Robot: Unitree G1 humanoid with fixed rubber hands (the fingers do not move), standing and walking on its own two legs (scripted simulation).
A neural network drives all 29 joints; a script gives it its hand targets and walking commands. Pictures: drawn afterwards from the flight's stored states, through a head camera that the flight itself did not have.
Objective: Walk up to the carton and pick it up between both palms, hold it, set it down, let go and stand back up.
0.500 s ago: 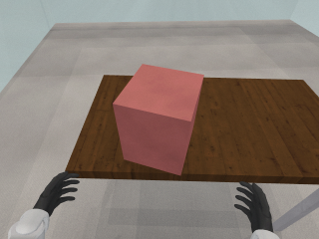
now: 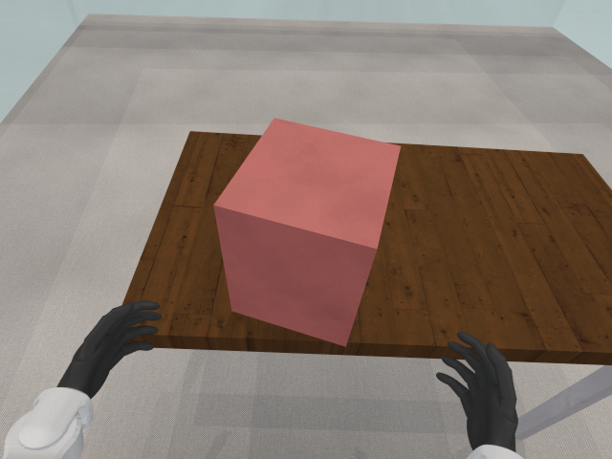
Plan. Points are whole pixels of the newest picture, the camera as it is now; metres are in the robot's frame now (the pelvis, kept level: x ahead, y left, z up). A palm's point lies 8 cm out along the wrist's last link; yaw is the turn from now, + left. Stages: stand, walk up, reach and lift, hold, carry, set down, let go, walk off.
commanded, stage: reach and lift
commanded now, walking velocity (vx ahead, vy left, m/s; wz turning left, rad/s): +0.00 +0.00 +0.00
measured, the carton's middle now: (310, 234) +0.44 +0.01 +0.03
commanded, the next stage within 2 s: none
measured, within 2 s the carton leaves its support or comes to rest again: neither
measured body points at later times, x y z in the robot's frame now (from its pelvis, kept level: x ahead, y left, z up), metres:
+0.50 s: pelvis +0.01 +0.00 +0.00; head +0.01 +0.01 +0.45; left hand +0.31 +0.23 +0.10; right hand +0.26 -0.17 +0.09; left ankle +0.02 +0.12 -0.74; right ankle +0.00 -0.12 -0.74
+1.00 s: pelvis -0.02 +0.00 +0.00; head -0.03 +0.02 +0.45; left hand +0.36 +0.24 +0.16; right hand +0.32 -0.17 +0.13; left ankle +0.02 +0.12 -0.74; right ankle +0.00 -0.12 -0.74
